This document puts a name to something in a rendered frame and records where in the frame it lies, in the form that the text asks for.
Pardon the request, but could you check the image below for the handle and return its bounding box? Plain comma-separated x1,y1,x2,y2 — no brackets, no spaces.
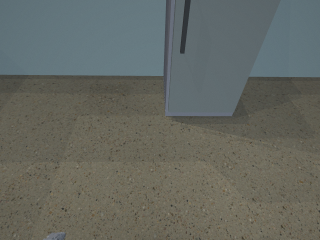
180,0,191,54

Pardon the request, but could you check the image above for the fridge door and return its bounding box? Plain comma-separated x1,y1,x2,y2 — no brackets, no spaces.
168,0,281,113

